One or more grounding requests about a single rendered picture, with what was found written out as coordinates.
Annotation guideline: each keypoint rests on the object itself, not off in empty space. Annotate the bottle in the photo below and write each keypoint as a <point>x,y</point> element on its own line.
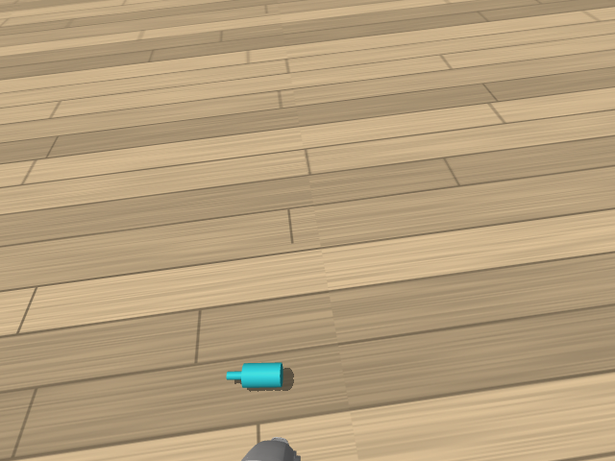
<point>259,375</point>

